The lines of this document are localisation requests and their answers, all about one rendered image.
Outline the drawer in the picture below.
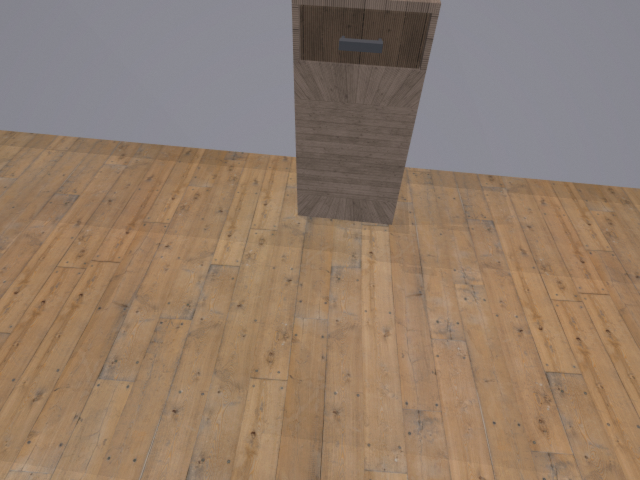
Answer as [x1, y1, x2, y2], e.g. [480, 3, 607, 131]
[300, 5, 430, 69]

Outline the handle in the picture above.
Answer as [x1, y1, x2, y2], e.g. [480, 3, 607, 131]
[339, 36, 383, 53]

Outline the cabinet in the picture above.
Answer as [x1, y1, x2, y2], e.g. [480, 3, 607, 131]
[292, 0, 441, 225]

